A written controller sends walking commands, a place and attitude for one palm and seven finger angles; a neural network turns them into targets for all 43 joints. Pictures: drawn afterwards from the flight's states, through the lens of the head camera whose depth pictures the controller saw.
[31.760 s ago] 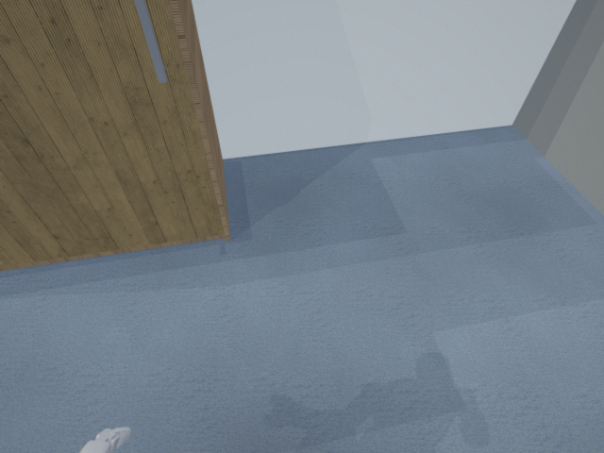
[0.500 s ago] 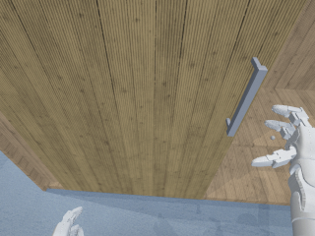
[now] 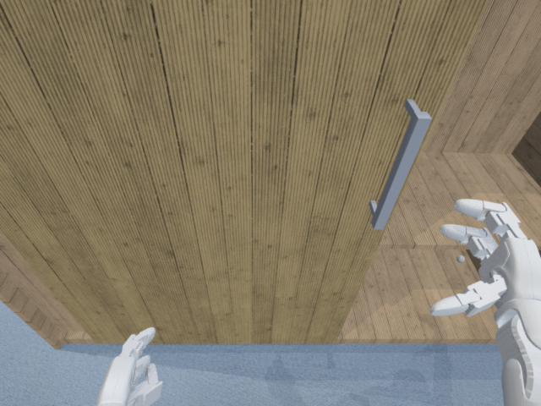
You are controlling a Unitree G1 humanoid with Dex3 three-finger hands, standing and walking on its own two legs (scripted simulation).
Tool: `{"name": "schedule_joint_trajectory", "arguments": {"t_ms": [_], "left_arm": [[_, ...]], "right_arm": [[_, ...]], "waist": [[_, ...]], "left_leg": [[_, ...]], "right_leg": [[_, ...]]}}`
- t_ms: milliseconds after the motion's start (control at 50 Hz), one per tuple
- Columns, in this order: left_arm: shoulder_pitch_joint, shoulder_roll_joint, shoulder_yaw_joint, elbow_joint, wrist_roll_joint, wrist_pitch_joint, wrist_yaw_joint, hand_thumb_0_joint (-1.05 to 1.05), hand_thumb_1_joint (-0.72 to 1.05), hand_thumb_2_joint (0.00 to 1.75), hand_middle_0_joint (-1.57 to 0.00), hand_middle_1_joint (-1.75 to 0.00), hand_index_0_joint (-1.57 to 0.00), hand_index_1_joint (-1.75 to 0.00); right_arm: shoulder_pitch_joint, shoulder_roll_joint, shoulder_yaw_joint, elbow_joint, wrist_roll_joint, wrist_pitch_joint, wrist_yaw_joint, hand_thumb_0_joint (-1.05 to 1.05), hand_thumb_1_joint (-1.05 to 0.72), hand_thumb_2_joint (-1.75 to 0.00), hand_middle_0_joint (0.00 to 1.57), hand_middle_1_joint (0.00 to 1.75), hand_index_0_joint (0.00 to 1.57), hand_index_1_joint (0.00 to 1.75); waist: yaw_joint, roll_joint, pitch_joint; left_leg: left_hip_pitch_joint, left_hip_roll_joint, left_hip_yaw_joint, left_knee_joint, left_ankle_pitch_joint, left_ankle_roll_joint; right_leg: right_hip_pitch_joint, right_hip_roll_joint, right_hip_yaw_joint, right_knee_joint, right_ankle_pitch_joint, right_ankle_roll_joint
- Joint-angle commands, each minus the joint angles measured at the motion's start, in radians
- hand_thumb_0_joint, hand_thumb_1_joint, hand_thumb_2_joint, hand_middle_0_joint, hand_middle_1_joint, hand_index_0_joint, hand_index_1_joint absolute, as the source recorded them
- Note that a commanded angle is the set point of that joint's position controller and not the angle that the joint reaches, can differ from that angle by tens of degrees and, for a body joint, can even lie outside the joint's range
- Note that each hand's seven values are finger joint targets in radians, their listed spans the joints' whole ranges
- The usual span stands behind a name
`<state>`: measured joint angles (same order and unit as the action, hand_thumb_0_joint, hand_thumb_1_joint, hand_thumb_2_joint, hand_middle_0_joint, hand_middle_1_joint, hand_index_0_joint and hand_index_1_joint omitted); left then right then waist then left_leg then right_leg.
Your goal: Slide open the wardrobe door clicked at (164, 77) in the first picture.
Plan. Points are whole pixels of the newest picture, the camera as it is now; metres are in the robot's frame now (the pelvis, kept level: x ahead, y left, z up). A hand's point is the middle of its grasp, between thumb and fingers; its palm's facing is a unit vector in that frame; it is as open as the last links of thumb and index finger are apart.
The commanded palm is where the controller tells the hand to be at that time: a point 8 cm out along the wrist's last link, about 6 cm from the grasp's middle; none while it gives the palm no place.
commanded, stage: draw the hand back to the body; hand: right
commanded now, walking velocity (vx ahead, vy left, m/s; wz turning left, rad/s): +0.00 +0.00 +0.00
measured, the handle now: (393, 171) +0.47 -0.20 +0.13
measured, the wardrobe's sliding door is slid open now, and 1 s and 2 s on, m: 0.68 0.68 0.68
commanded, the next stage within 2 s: step back with the hand held close in 1.52 s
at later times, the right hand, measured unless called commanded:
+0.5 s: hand (497, 285) +0.23 -0.25 +0.15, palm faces +0.16 +0.98 -0.12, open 14.4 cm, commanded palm +0.19 -0.29 +0.16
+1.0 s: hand (529, 287) +0.22 -0.27 +0.17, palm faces +0.42 +0.84 -0.35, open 10.2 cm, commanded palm +0.17 -0.31 +0.19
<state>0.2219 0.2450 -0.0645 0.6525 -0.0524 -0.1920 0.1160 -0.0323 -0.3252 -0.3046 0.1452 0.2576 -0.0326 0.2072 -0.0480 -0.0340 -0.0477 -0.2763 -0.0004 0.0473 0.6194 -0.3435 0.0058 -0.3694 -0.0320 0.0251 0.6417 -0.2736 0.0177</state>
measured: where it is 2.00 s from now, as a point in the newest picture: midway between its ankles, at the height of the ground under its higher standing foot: outside the picture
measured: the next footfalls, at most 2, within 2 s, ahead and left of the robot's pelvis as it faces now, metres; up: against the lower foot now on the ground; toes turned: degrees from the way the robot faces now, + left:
none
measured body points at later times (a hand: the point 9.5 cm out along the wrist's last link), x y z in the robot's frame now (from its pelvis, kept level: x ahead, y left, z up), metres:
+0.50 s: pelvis +0.00 -0.01 +0.01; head -0.03 +0.01 +0.45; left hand +0.19 +0.22 -0.05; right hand +0.22 -0.30 +0.16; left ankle -0.01 +0.12 -0.72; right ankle +0.04 -0.13 -0.72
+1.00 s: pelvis +0.02 -0.02 +0.02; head -0.01 +0.00 +0.47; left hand +0.20 +0.20 -0.06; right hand +0.19 -0.31 +0.19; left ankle -0.01 +0.12 -0.72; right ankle +0.04 -0.13 -0.72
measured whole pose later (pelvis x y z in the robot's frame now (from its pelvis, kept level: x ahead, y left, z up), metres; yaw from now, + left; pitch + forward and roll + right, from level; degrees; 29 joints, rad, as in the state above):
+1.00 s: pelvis +0.02 -0.02 +0.02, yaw +2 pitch -5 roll +0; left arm 0.19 0.22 -0.04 0.67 0.01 -0.14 0.09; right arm 0.41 -0.33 -0.31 -0.36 0.07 -0.07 -0.09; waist -0.08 -0.04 0.02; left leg -0.05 0.02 0.01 0.40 -0.26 -0.02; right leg -0.12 -0.01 -0.02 0.42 -0.20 0.00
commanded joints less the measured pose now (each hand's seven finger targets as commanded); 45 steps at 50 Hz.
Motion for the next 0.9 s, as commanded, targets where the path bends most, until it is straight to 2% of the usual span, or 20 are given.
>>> {"name": "schedule_joint_trajectory", "arguments": {"t_ms": [0,40,80,120,140,160,220,300,320,340,420,440,460,480,540,600,620,760,780,880], "left_arm": [[-0.11,0.134,0.045,-0.17,-0.009,-0.089,0.044,0.0,0.9,0.9,-0.2,-0.3,-0.2,-0.3],[-0.104,0.128,0.048,-0.184,-0.01,-0.094,0.035,0.0,0.9,0.9,-0.2,-0.3,-0.2,-0.3],[-0.101,0.126,0.051,-0.198,-0.011,-0.1,0.021,0.0,0.9,0.9,-0.2,-0.3,-0.2,-0.3],[-0.106,0.126,0.055,-0.211,-0.013,-0.108,0.011,0.0,0.9,0.9,-0.2,-0.3,-0.2,-0.3],[-0.101,0.126,0.056,-0.218,-0.015,-0.111,0.006,0.0,0.9,0.9,-0.2,-0.3,-0.2,-0.3],[-0.103,0.124,0.055,-0.224,-0.015,-0.116,0.002,0.0,0.9,0.9,-0.2,-0.3,-0.2,-0.3],[-0.097,0.135,0.06,-0.216,-0.013,-0.124,0.004,0.0,0.9,0.9,-0.2,-0.3,-0.2,-0.3],[-0.105,0.129,0.055,-0.213,-0.015,-0.134,0.012,0.0,0.9,0.9,-0.2,-0.3,-0.2,-0.3],[-0.106,0.13,0.055,-0.207,-0.01,-0.137,0.015,0.0,0.9,0.9,-0.2,-0.3,-0.2,-0.3],[-0.107,0.131,0.055,-0.206,-0.009,-0.139,0.017,0.0,0.9,0.9,-0.2,-0.3,-0.2,-0.3],[-0.115,0.126,0.048,-0.194,-0.01,-0.147,0.017,0.0,0.9,0.9,-0.2,-0.3,-0.2,-0.3],[-0.16,0.116,0.049,-0.182,0.032,-0.133,0.013,0.0,0.9,0.9,-0.2,-0.3,-0.2,-0.3],[-0.155,0.107,0.049,-0.173,0.037,-0.129,0.011,0.0,0.9,0.9,-0.2,-0.3,-0.2,-0.3],[-0.151,0.104,0.048,-0.166,0.038,-0.113,0.007,0.0,0.9,0.9,-0.2,-0.3,-0.2,-0.3],[-0.15,0.103,0.053,-0.16,0.047,-0.084,0.0,0.0,0.9,0.9,-0.2,-0.3,-0.2,-0.3],[-0.162,0.096,0.054,-0.155,0.054,-0.063,0.0,0.0,0.9,0.9,-0.2,-0.3,-0.2,-0.3],[-0.164,0.1,0.056,-0.148,0.058,-0.06,0.002,0.0,0.9,0.9,-0.2,-0.3,-0.2,-0.3],[-0.177,0.091,0.058,-0.141,0.065,-0.036,-0.002,0.0,0.9,0.9,-0.2,-0.3,-0.2,-0.3],[-0.176,0.089,0.059,-0.143,0.066,-0.032,-0.003,0.0,0.9,0.9,-0.2,-0.3,-0.2,-0.3],[-0.179,0.088,0.064,-0.148,0.068,-0.013,-0.013,0.0,0.9,0.9,-0.2,-0.3,-0.2,-0.3]], "right_arm": [[-0.312,-0.305,-0.134,-0.185,0.117,-0.044,0.186,0.0,0.55,-0.2,0.25,1.15,0.25,1.15],[-0.249,-0.314,-0.173,-0.188,0.12,-0.026,0.183,0.0,0.55,-0.2,0.25,1.15,0.25,1.15],[-0.162,-0.292,-0.189,-0.186,0.133,-0.005,0.168,0.0,0.55,-0.2,0.25,1.15,0.25,1.15],[-0.129,-0.262,-0.177,-0.233,0.141,0.004,0.158,0.0,0.55,-0.2,0.25,1.15,0.25,1.15],[-0.121,-0.268,-0.18,-0.274,0.139,0.006,0.152,0.0,0.55,-0.2,0.25,1.15,0.25,1.15],[-0.103,-0.232,-0.148,-0.312,0.137,0.009,0.15,0.0,0.55,-0.2,0.25,1.15,0.25,1.15],[-0.063,-0.245,-0.162,-0.333,0.134,0.024,0.139,0.0,0.55,-0.2,0.25,1.15,0.25,1.15],[-0.087,-0.24,-0.147,-0.438,0.125,0.031,0.128,0.0,0.55,-0.2,0.25,1.15,0.25,1.15],[-0.087,-0.252,-0.159,-0.455,0.125,0.029,0.12,0.0,0.55,-0.2,0.25,1.15,0.25,1.15],[-0.084,-0.269,-0.175,-0.475,0.122,0.028,0.115,0.0,0.51,-0.22,0.25,1.13,0.25,1.13],[-0.026,-0.241,-0.161,-0.486,0.127,0.043,0.118,0.0,0.37,-0.29,0.24,1.04,0.24,1.04],[-0.062,-0.317,-0.164,-0.584,-0.033,-0.017,-0.058,0.0,0.33,-0.31,0.24,1.02,0.24,1.02],[0.059,-0.209,-0.11,-0.523,-0.046,-0.027,-0.127,0.0,0.3,-0.32,0.24,1.0,0.24,1.0],[0.117,-0.171,-0.072,-0.525,-0.075,-0.036,-0.171,0.0,0.26,-0.34,0.24,0.98,0.24,0.98],[0.151,-0.194,-0.078,-0.603,-0.121,-0.067,-0.248,0.0,0.15,-0.39,0.24,0.92,0.24,0.92],[0.162,-0.197,-0.076,-0.647,-0.149,-0.088,-0.287,0.0,0.04,-0.44,0.23,0.85,0.23,0.85],[0.162,-0.204,-0.08,-0.639,-0.155,-0.091,-0.295,0.0,0.01,-0.46,0.23,0.83,0.23,0.83],[0.226,-0.182,-0.073,-0.69,-0.18,-0.106,-0.318,0.0,-0.25,-0.58,0.22,0.68,0.22,0.68],[0.251,-0.182,-0.08,-0.684,-0.177,-0.105,-0.319,0.0,-0.28,-0.6,0.22,0.66,0.22,0.66],[0.303,-0.185,-0.103,-0.692,-0.177,-0.106,-0.314,0.0,-0.47,-0.69,0.22,0.55,0.22,0.55]], "waist": [[0.012,-0.022,-0.191],[-0.006,-0.024,-0.169],[-0.017,0.007,-0.141],[-0.019,-0.004,-0.154],[-0.02,-0.015,-0.156],[-0.016,-0.024,-0.153],[-0.012,0.006,-0.12],[-0.005,-0.052,-0.105],[-0.005,-0.028,-0.11],[-0.009,-0.047,-0.124],[-0.012,-0.037,-0.094],[-0.025,-0.026,0.03],[-0.009,-0.011,0.048],[-0.012,0.015,0.041],[-0.014,-0.019,-0.038],[-0.016,-0.039,-0.041],[-0.014,-0.006,-0.028],[-0.023,-0.052,-0.034],[-0.026,-0.023,-0.023],[-0.03,-0.01,0.009]], "left_leg": [[0.014,-0.005,-0.038,-0.138,0.218,0.004],[0.007,-0.006,-0.032,-0.139,0.231,0.003],[0.001,-0.01,-0.021,-0.141,0.222,0.002],[0.006,-0.011,-0.022,-0.138,0.238,0.001],[0.003,-0.012,-0.017,-0.136,0.234,0.0],[-0.003,-0.015,-0.011,-0.133,0.232,0.001],[-0.021,-0.018,-0.017,-0.149,0.196,-0.003],[-0.036,-0.018,-0.012,-0.16,0.14,0.0],[-0.025,-0.02,-0.012,-0.163,0.148,0.0],[-0.019,-0.018,-0.013,-0.163,0.152,0.001],[-0.017,-0.023,-0.004,-0.174,0.137,0.003],[-0.059,-0.01,-0.048,-0.268,0.095,0.0],[-0.058,0.002,-0.033,-0.265,0.055,0.002],[-0.042,0.003,-0.023,-0.26,0.043,0.002],[0.034,0.01,-0.028,-0.255,0.073,0.003],[0.06,0.007,-0.024,-0.265,0.079,0.005],[0.063,0.003,-0.024,-0.281,0.083,0.003],[0.12,0.002,-0.014,-0.278,0.168,0.01],[0.129,0.002,-0.012,-0.28,0.181,0.008],[0.143,-0.001,-0.009,-0.29,0.204,0.007]], "right_leg": [[0.16,0.037,-0.019,-0.098,0.11,-0.055],[0.153,0.036,-0.018,-0.101,0.133,-0.054],[0.139,0.034,-0.017,-0.108,0.131,-0.049],[0.153,0.035,-0.024,-0.101,0.146,-0.05],[0.155,0.034,-0.023,-0.107,0.147,-0.049],[0.166,0.034,-0.023,-0.11,0.147,-0.049],[0.159,0.032,-0.024,-0.11,0.118,-0.053],[0.179,0.034,-0.015,-0.128,0.084,-0.05],[0.183,0.033,-0.013,-0.124,0.092,-0.053],[0.189,0.034,-0.011,-0.128,0.097,-0.053],[0.195,0.032,-0.005,-0.14,0.085,-0.05],[0.155,0.045,-0.014,-0.165,0.053,-0.05],[0.169,0.037,-0.013,-0.175,0.019,-0.045],[0.185,0.029,-0.009,-0.19,0.003,-0.047],[0.231,0.024,-0.019,-0.219,0.022,-0.051],[0.258,0.023,-0.021,-0.246,0.027,-0.047],[0.261,0.022,-0.022,-0.253,0.03,-0.049],[0.313,0.018,-0.021,-0.284,0.125,-0.043],[0.306,0.018,-0.022,-0.287,0.138,-0.045],[0.296,0.016,-0.028,-0.296,0.163,-0.042]]}}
